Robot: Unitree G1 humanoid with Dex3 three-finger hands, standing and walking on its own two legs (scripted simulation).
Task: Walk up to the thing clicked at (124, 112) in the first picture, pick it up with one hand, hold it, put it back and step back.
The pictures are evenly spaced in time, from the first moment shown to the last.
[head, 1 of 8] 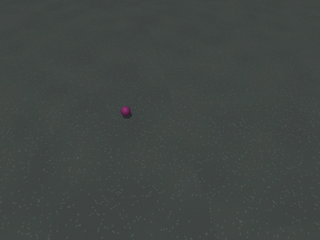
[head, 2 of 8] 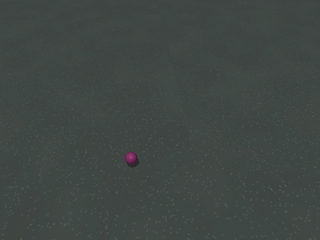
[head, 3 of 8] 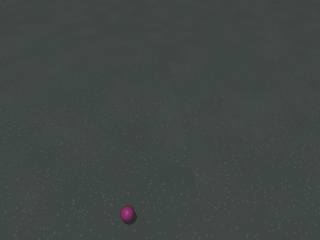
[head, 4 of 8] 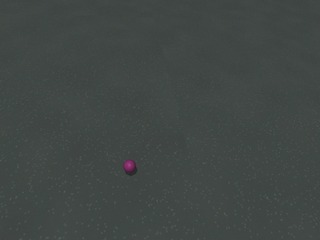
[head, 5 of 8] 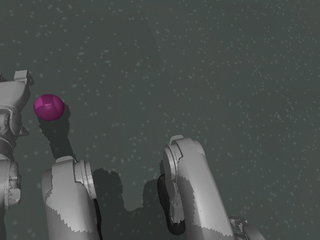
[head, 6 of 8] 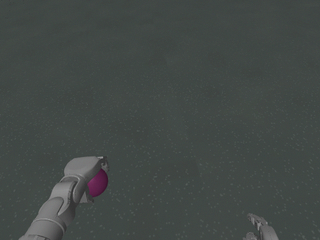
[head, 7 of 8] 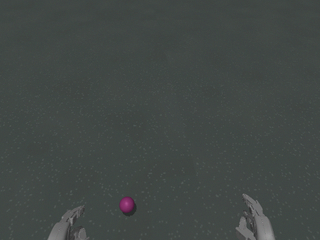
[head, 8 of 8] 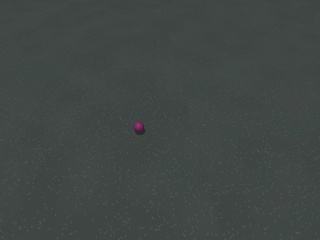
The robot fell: no
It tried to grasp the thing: yes
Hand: left
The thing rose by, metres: 0.68
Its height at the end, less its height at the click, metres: +0.00
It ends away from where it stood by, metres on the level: 0.01
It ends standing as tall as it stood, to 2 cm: yes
